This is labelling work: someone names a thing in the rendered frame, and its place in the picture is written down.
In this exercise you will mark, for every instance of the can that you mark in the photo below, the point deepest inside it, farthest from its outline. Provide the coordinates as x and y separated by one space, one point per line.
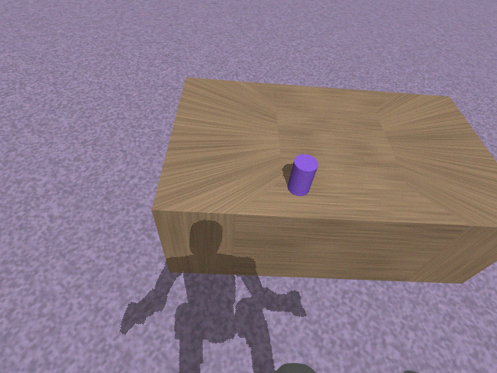
302 174

